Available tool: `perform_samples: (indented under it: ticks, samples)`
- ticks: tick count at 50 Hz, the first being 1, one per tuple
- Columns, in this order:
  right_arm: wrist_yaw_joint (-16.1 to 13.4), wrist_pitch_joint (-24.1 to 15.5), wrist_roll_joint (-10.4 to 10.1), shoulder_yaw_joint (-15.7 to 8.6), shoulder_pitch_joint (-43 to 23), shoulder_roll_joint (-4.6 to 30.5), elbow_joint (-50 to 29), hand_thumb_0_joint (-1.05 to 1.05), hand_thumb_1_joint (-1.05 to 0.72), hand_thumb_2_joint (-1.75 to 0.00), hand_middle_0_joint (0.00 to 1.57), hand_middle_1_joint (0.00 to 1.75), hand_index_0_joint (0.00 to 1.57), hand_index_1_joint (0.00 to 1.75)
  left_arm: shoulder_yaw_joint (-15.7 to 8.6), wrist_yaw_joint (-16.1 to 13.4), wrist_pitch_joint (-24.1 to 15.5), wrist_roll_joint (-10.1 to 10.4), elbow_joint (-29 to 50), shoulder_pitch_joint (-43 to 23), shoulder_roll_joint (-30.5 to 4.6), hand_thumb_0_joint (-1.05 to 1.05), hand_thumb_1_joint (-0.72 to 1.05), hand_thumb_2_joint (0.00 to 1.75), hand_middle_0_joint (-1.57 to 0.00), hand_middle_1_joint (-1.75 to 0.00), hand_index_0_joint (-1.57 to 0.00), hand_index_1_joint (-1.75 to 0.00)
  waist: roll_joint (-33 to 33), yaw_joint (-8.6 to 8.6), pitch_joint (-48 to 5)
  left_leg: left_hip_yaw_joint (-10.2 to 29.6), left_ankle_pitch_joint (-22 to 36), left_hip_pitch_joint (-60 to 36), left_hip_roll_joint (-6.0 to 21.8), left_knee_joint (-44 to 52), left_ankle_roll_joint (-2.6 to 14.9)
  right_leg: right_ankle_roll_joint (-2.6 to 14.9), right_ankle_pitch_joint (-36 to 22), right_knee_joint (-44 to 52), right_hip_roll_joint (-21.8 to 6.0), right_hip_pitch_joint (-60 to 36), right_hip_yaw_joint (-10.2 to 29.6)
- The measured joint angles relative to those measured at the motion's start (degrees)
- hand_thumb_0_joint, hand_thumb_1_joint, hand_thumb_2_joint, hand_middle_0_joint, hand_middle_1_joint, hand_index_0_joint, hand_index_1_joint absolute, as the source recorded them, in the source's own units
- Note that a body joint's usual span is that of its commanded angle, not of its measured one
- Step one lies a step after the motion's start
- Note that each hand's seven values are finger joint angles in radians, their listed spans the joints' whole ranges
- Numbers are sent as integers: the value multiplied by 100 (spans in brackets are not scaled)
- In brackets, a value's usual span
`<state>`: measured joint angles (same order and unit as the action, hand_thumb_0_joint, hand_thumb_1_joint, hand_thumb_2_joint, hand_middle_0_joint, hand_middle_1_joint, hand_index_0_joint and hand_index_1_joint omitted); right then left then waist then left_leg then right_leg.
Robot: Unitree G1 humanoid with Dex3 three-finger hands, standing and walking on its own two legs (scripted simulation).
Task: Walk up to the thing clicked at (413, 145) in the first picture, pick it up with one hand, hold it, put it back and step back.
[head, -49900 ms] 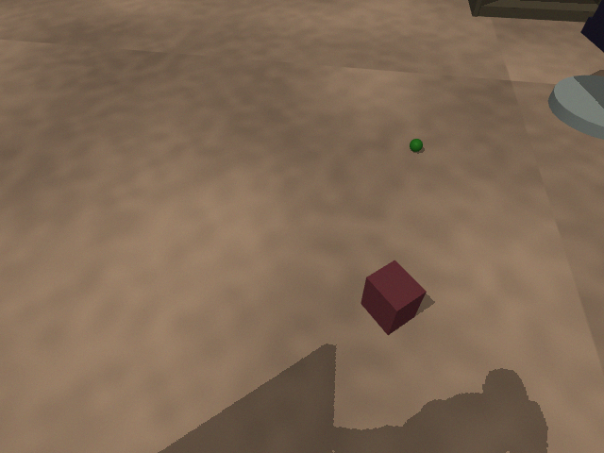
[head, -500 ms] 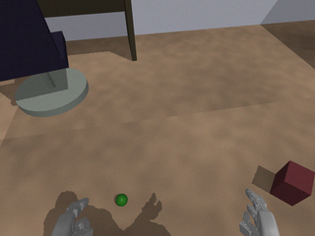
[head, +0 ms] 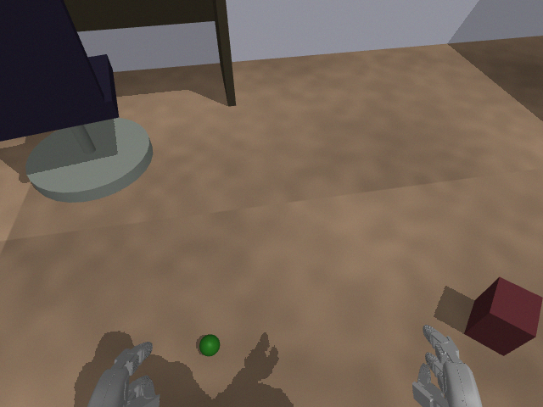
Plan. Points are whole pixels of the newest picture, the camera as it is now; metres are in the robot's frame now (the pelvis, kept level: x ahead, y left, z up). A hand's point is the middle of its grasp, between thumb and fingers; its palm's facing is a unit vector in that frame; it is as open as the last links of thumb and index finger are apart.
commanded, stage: stand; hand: left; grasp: from above
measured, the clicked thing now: (209, 345) +0.44 +0.23 -0.68
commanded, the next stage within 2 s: none
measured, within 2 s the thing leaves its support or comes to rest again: neither
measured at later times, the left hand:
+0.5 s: hand out of the picture +0.06 +0.24 -0.11, palm faces +0.03 -0.95 -0.32, open 7.4 cm
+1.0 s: hand out of the picture +0.01 +0.24 -0.10, palm faces +0.03 -0.94 -0.34, open 7.4 cm
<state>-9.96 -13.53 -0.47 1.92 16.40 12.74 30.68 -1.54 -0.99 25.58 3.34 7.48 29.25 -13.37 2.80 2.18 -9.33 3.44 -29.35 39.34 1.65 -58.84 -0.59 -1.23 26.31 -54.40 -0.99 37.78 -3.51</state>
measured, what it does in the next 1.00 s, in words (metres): rises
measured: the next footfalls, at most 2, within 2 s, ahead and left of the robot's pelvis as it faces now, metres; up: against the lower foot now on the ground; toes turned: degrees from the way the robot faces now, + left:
none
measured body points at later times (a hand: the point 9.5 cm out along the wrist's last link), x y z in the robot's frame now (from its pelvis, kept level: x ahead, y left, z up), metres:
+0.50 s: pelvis -0.01 +0.01 +0.05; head -0.01 +0.02 +0.50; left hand +0.05 +0.29 -0.09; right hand +0.06 -0.27 -0.08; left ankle +0.00 +0.12 -0.68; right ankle +0.01 -0.14 -0.68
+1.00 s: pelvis -0.02 +0.00 +0.06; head -0.03 -0.01 +0.51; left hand +0.01 +0.29 -0.07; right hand +0.04 -0.28 -0.08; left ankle +0.00 +0.12 -0.68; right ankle +0.01 -0.14 -0.68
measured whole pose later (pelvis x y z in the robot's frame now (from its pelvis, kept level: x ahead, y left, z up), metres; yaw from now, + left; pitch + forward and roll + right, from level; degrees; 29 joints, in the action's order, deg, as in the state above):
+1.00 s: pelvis -0.02 +0.00 +0.06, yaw +0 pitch -5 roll +0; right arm -0.6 0.3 1.6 -2.2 9.6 17.0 62.9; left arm -1.7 -1.3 0.4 -1.6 -65.1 11.0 -16.7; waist 1.1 -1.0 3.6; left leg 0.7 -10.8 6.6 -0.8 -22.4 0.2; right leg -2.0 10.0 -22.6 -3.2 7.5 -1.6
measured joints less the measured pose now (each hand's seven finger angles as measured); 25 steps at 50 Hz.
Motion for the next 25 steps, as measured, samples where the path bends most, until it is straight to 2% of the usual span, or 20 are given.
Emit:
perform_samples:
  ticks: [3, 4, 6, 8, 11, 14, 19, 25]
  samples:
    - [0, -6, 2, -2, 5, 0, -1, 1, -90, -90, 20, 30, 21, 30, 0, 5, 1, 11, -18, -6, 4, 1, 91, 90, -20, -30, -20, -30, 7, 2, -5, 1, 5, 3, 0, -4, -1, 2, -3, -7, 0, 4, 0]
    - [51, 27, 171, -56, -74, -2, 115, 1, -90, -90, 20, 30, 20, 30, 62, -17, -288, -116, -308, -173, -28, 1, 91, 90, -20, -30, -20, -30, -26, -39, 168, -23, 24, -145, -12, 36, 7, 5, -9, 3, -12, -125, 22]
    - [306, 371, 474, -90, -336, 92, 562, 1, -90, -90, 20, 30, 20, 30, 151, -56, -1038, -368, -1403, -762, -110, 1, 90, 90, -21, -31, -20, -30, -154, -197, 534, -124, 135, -539, -68, 258, 34, 28, -59, 90, -69, -436, 114]
    - [570, 710, 568, -94, -530, 217, 953, 1, -90, -90, 20, 30, 20, 30, 161, -63, -1500, -524, -2388, -1224, -183, 1, 90, 90, -21, -31, -20, -30, -240, -292, 759, -182, 266, -834, -128, 506, 48, 32, -133, 225, -129, -673, 167]
    - [822, 973, 458, -226, -629, 307, 1356, 1, -90, -90, 20, 30, 21, 30, 84, -47, -1853, -595, -3410, -1554, -278, 1, 90, 90, -21, -30, -20, -30, -342, -351, 958, -245, 446, -1195, -208, 871, 60, 1, -238, 447, -209, -964, 226]
    - [929, 1088, 397, -370, -600, 360, 1652, 1, -90, -90, 20, 31, 21, 30, 3, -61, -2072, -600, -4204, -1633, -344, 1, 90, 90, -21, -30, -20, -30, -374, -342, 1046, -263, 591, -1505, -236, 1201, 76, -27, -365, 743, -236, -1260, 236]
    - [946, 1214, 375, -490, -496, 424, 2075, 1, -90, -90, 20, 30, 21, 30, -81, -80, -2278, -575, -5255, -1624, -361, 1, 91, 90, -21, -30, -20, -30, -348, -311, 1135, -278, 798, -1981, -228, 1700, 109, -70, -619, 1311, -224, -1763, 235]
    - [902, 1307, 319, -465, -424, 382, 2550, 1, -90, -90, 20, 30, 20, 30, -80, -73, -2381, -525, -6115, -1634, -301, 1, 91, 90, -21, -30, -20, -30, -313, -324, 1229, -284, 1121, -2529, -242, 2376, 142, -117, -990, 2076, -230, -2353, 223]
